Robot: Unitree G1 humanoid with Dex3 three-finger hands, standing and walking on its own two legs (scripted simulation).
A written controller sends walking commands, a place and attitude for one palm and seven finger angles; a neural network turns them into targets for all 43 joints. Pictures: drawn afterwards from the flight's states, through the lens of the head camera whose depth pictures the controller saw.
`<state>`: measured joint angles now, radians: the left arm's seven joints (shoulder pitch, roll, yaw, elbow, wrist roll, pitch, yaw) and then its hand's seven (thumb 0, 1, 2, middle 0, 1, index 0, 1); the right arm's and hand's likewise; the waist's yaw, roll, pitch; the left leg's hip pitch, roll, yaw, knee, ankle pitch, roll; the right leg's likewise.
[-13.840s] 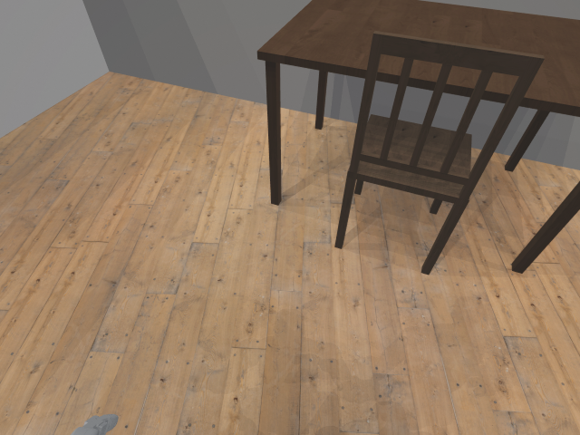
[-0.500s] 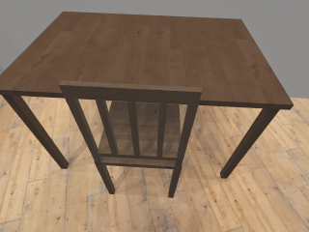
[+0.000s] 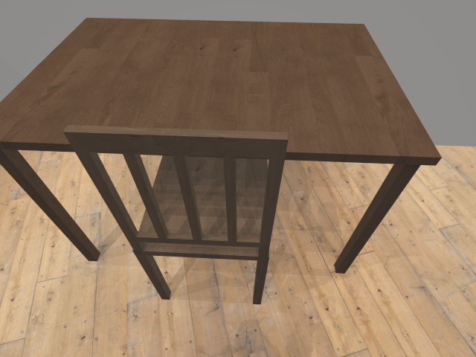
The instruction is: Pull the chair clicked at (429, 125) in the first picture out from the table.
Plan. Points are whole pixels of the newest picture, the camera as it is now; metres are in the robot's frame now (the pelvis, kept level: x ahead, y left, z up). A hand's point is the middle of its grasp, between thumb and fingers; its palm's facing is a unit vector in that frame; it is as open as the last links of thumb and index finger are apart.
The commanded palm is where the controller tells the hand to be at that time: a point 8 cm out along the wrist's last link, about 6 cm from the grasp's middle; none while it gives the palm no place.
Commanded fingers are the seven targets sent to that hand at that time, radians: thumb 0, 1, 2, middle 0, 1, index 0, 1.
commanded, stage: come to a stop and stand still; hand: left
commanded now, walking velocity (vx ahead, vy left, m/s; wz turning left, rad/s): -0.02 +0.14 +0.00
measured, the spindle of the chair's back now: (190, 202) +0.46 +0.14 -0.08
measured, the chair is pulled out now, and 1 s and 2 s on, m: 0.00 0.00 0.00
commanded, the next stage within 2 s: look again from close up in 1.66 s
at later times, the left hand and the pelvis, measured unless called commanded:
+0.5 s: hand out of the picture -0.01 +0.16 -0.17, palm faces +0.04 -0.98 -0.20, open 7.3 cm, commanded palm none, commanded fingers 0.00 0.90 0.90 -0.20 -0.30 -0.20 -0.30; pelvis -0.01 +0.00 +0.00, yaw -1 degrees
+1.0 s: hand out of the picture -0.05 +0.25 -0.17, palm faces +0.04 -0.98 -0.21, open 7.3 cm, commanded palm none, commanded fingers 0.00 0.90 0.90 -0.20 -0.30 -0.20 -0.30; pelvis -0.03 +0.07 +0.00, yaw +1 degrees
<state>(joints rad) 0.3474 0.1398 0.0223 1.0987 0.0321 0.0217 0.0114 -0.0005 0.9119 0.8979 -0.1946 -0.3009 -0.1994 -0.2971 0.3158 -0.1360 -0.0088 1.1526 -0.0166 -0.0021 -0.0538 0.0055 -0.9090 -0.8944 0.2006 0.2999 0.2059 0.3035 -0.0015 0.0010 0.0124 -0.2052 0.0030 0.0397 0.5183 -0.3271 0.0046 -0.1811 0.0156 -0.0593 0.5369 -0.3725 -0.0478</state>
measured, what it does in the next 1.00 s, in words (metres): shifts its weight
